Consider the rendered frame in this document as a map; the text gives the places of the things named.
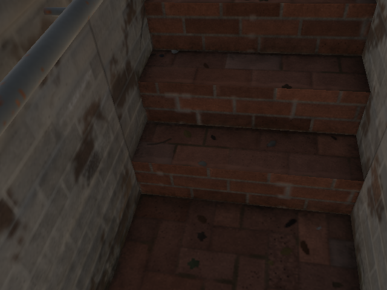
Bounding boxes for stairs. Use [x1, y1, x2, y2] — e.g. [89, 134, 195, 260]
[131, 0, 377, 215]

